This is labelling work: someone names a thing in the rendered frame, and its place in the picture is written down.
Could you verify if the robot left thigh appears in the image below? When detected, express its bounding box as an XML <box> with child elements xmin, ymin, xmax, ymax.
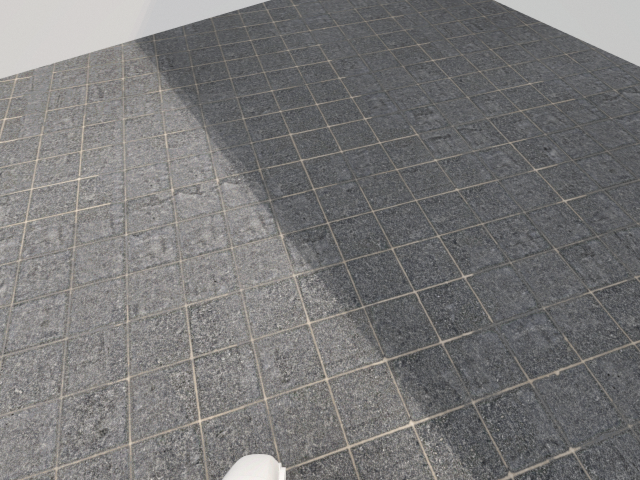
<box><xmin>222</xmin><ymin>454</ymin><xmax>286</xmax><ymax>480</ymax></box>

